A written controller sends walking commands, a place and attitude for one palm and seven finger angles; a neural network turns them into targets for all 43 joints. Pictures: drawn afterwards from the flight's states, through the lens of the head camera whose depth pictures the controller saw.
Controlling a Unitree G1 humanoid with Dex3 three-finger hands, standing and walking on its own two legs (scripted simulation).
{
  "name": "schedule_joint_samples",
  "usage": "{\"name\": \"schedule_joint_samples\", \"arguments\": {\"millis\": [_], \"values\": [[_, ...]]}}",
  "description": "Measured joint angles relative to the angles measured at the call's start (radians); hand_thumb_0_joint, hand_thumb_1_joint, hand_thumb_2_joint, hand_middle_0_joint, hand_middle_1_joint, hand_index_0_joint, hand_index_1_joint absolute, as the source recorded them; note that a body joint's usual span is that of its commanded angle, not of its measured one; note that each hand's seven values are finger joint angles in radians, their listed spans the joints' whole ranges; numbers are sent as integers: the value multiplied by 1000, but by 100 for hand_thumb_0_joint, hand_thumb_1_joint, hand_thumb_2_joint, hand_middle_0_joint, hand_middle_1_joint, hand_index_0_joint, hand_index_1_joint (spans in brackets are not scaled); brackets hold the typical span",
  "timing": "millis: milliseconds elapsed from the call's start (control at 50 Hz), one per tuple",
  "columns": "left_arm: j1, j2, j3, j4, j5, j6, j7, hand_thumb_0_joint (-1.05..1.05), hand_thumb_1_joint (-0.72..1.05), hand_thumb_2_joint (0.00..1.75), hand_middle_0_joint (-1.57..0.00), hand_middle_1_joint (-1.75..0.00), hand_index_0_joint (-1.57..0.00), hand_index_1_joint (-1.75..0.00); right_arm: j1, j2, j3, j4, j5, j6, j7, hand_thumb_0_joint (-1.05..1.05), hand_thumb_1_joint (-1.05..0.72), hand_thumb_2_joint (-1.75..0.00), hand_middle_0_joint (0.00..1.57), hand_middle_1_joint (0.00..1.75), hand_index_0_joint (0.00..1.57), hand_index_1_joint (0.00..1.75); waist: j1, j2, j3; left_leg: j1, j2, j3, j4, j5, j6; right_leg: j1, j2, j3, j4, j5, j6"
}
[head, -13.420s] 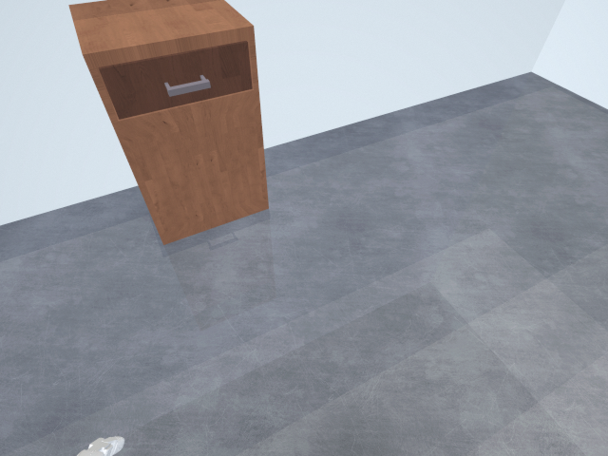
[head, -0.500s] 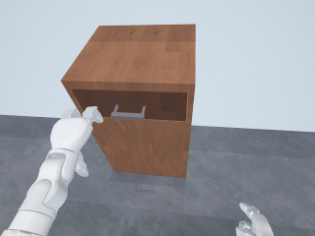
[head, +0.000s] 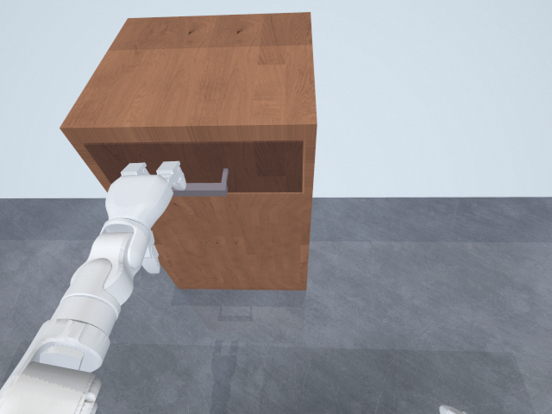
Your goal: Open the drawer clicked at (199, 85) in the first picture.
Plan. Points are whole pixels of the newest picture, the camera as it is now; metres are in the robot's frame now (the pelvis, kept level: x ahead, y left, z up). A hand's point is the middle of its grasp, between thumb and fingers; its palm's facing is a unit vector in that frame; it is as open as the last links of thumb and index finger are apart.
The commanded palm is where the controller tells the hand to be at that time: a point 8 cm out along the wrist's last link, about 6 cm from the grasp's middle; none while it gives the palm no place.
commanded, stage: move the hooked fingers above the handle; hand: left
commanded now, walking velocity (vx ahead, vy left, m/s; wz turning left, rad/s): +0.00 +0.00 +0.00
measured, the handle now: (198, 181) +0.56 +0.20 -0.07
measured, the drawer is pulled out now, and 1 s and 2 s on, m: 0.00 0.00 0.00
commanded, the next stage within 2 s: lower the fingers behind the handle in 1.78 s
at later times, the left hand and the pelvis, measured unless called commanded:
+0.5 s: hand (186, 202) +0.44 +0.18 +0.02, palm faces -0.04 -0.03 -1.00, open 13.9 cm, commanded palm +0.43 +0.20 +0.06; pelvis +0.00 +0.00 -0.01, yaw +0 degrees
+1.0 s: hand (207, 182) +0.51 +0.16 -0.01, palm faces -0.01 -0.05 -1.00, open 13.9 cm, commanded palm +0.48 +0.19 +0.03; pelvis +0.00 +0.00 -0.04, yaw +0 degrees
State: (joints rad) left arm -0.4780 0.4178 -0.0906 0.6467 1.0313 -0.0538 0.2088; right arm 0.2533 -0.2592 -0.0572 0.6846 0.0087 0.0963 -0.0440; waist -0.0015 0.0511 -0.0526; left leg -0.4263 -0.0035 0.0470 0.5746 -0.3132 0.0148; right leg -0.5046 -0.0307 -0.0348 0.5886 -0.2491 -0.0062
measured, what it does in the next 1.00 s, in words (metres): stands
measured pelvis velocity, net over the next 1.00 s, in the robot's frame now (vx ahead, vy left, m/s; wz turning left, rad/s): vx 0.00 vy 0.00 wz -0.01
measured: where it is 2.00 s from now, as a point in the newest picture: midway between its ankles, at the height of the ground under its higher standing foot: outside the picture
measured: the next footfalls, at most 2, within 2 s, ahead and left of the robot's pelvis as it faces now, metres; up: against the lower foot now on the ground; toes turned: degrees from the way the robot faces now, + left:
none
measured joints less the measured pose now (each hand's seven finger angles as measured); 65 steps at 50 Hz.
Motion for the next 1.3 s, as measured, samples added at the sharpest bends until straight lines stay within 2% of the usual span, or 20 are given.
{"name": "schedule_joint_samples", "arguments": {"millis": [60, 140, 260, 360, 460, 560, 660, 740, 820, 880, 960, 1020, 1100, 1180, 1240, 1300], "values": [[7, -9, 8, -4, 5, -33, 17, 0, -49, 30, -32, -120, -31, -120, 23, -2, -12, 2, -4, 1, 2, 1, -91, -90, 20, 30, 20, 30, -8, 1, -9, -12, 2, 4, 10, -8, 1, -14, 2, 5, 8, -5, 1], [-9, -25, 18, 24, 22, -57, 73, 0, -49, 30, -32, -120, -32, -120, 35, -2, -19, 14, -6, 2, 9, 1, -91, -90, 20, 30, 20, 29, -15, -1, -20, -30, 2, 7, 27, -17, 1, -33, 2, 7, 25, -14, 1], [-86, -22, 29, 147, 53, -4, 138, 0, -49, 30, -32, -120, -31, -120, 19, 5, -14, 21, -8, -1, 21, 1, -91, -90, 20, 30, 20, 29, -28, -4, -26, -70, 5, 8, 48, -21, 0, -74, 4, 9, 45, -16, -1], [-148, -27, -3, 231, 44, 28, 125, 0, -49, 30, -32, -120, -31, -120, 19, 10, -18, 21, -8, -7, 22, 1, -91, -90, 20, 30, 20, 30, -32, 1, -35, -95, 5, 0, 56, -21, -1, -92, 4, 1, 47, -15, -2], [-192, -49, -18, 272, 50, -12, 113, 0, -49, 30, -32, -120, -31, -120, 23, 11, -14, 23, -15, -10, 18, 1, -91, -90, 20, 30, 21, 30, -43, -2, -46, -118, 6, -6, 75, -28, -2, -111, 3, -5, 62, -22, -3], [-232, -52, 13, 316, 78, -36, 164, 0, -49, 30, -32, -120, -32, -120, 23, 9, -10, 21, -25, -11, 22, 1, -91, -90, 20, 30, 21, 30, -64, -8, -57, -161, 10, -1, 108, -41, -3, -157, 6, 0, 95, -33, -5], [-290, -24, 36, 398, 90, 24, 208, 0, -49, 30, -32, -120, -31, -120, 24, 3, -6, 23, -30, -12, 30, 1, -91, -90, 20, 30, 21, 30, -86, -6, -57, -217, 14, 2, 142, -50, -4, -213, 9, 4, 124, -37, -6], [-338, 5, 29, 460, 76, 60, 187, 0, -49, 30, -32, -120, -31, -120, 39, 0, -9, 30, -29, -17, 27, 1, -91, -90, 20, 30, 21, 30, -100, -2, -52, -255, 15, -1, 159, -51, -3, -247, 10, 1, 135, -36, -6], [-372, 15, 17, 478, 57, 28, 143, 0, -49, 30, -32, -120, -31, -120, 69, -1, -13, 41, -33, -27, 22, 1, -91, -90, 20, 30, 21, 30, -112, -4, -58, -288, 16, -8, 178, -58, -3, -274, 10, -5, 146, -39, -6], [-399, 14, 4, 491, 63, -12, 135, 0, -49, 30, -32, -120, -31, -120, 91, -5, -15, 52, -38, -36, 20, 1, -91, -90, 20, 30, 21, 30, -127, -6, -72, -323, 16, -14, 207, -70, -2, -304, 9, -11, 168, -50, -5], [-438, 17, 35, 505, 94, -45, 173, 0, -49, 30, -32, -120, -32, -120, 104, -13, -12, 60, -52, -43, 28, 1, -91, -90, 20, 30, 21, 30, -154, -4, -89, -386, 19, -14, 262, -95, 0, -365, 10, -10, 215, -69, -4], [-446, 27, 86, 500, 101, -26, 213, 0, -49, 30, -32, -120, -32, -120, 104, -17, -10, 59, -62, -34, 40, 1, -91, -90, 20, 30, 21, 30, -168, 0, -97, -421, 23, -2, 291, -110, 2, -405, 14, 2, 242, -77, -2], [-434, 31, 99, 498, 96, 37, 238, 0, -49, 30, -34, -121, -31, -120, 105, -17, -5, 53, -58, -8, 56, 1, -91, -90, 20, 30, 20, 29, -162, 13, -90, -421, 29, 14, 293, -116, 7, -411, 21, 19, 242, -74, 4], [-409, 40, 95, 520, 77, 99, 194, 0, -49, 30, -33, -121, -31, -120, 98, -8, 8, 46, -41, 11, 55, 1, -91, -90, 20, 30, 20, 29, -153, 21, -78, -390, 28, 25, 263, -105, 11, -384, 22, 29, 214, -62, 9], [-393, 51, 79, 515, 50, 85, 143, 0, -49, 30, -33, -121, -31, -120, 99, 4, 12, 39, -34, 6, 43, 1, -91, -90, 20, 30, 21, 30, -142, 19, -68, -365, 25, 21, 239, -95, 13, -356, 20, 25, 189, -54, 11], [-384, 56, 53, 488, 42, 26, 106, 0, -49, 30, -33, -120, -32, -120, 106, 13, 9, 36, -33, -8, 29, 1, -91, -90, 20, 30, 21, 30, -131, 8, -70, -354, 21, 8, 230, -91, 12, -337, 15, 13, 177, -53, 10]]}}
